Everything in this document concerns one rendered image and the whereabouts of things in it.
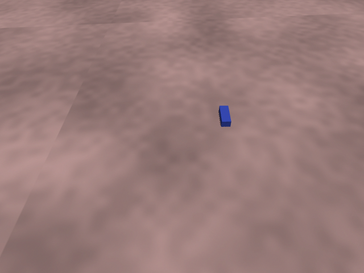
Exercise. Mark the carton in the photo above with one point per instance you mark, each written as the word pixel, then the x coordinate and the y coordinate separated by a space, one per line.
pixel 224 116

